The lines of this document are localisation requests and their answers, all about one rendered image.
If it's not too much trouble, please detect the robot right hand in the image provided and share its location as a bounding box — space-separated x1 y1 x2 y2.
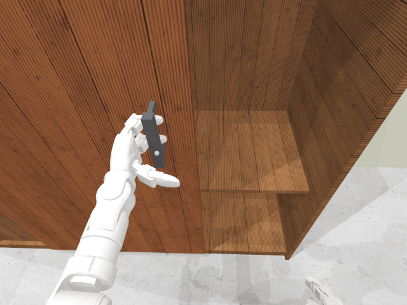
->
305 276 343 305

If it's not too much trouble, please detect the robot left hand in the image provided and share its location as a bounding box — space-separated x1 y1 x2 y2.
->
110 113 180 188

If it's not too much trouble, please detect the handle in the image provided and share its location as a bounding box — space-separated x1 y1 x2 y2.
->
141 101 165 168

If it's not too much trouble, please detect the left robot forearm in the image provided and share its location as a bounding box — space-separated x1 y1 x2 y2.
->
45 170 136 305

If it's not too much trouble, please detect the robot left upper arm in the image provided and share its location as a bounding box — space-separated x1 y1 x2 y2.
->
48 290 112 305

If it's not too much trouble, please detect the wardrobe door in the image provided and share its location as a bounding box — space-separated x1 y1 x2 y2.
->
0 212 39 241
0 0 205 254

